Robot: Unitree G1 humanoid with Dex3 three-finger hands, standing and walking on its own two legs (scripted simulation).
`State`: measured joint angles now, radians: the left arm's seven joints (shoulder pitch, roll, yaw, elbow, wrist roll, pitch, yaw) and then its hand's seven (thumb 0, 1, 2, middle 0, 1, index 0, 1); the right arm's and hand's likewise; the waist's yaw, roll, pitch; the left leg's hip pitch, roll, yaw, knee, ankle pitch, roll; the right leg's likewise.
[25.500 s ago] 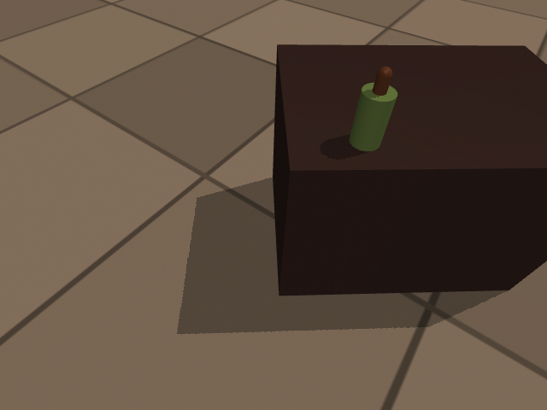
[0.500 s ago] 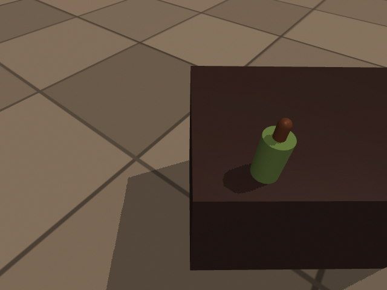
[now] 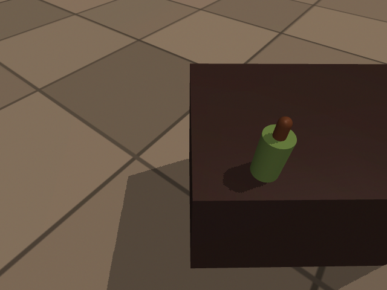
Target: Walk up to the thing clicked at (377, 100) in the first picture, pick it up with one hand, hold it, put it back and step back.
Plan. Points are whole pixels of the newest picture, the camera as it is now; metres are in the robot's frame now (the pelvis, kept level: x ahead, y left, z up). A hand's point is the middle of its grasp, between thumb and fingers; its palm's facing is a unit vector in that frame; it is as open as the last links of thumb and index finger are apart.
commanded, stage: stand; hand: right
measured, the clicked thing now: (274, 147) +0.44 -0.20 +0.02
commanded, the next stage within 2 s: none
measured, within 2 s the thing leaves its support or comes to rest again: neither
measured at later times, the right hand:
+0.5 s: hand out of the picture +0.06 -0.25 -0.16, palm faces -0.05 +0.94 -0.34, open 8.0 cm
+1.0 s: hand out of the picture +0.07 -0.25 -0.16, palm faces -0.05 +0.94 -0.34, open 7.3 cm
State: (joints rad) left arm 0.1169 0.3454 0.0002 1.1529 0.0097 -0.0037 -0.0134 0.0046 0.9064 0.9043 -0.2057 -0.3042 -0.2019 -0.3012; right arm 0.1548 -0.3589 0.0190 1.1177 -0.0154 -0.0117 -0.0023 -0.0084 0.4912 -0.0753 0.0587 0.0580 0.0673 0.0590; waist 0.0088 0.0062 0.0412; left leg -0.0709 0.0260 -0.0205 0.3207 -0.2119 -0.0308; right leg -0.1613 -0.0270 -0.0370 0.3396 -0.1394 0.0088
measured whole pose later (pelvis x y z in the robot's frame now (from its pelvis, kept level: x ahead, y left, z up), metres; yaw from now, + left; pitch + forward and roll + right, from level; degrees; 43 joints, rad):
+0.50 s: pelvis +0.00 +0.00 +0.00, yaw +0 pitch -2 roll +0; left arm 0.11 0.35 0.00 1.14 0.01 -0.01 -0.01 0.00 0.91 0.90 -0.21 -0.30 -0.20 -0.30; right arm 0.15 -0.35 0.02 1.12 -0.01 -0.01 0.00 0.00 -0.77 -0.87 0.20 0.29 0.21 0.30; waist 0.01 0.01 0.04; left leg -0.07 0.03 -0.01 0.31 -0.21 -0.03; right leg -0.16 -0.03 -0.03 0.34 -0.14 0.01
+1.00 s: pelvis +0.01 +0.00 +0.00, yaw +0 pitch -1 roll +0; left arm 0.10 0.34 0.00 1.14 0.01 -0.01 -0.01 0.00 0.91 0.90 -0.21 -0.30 -0.20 -0.30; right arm 0.14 -0.35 0.01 1.12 -0.01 -0.01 0.00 0.00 -0.91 -0.90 0.20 0.30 0.21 0.30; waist 0.01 0.01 0.04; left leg -0.06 0.02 -0.02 0.31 -0.22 -0.03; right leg -0.16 -0.03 -0.03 0.33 -0.15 0.01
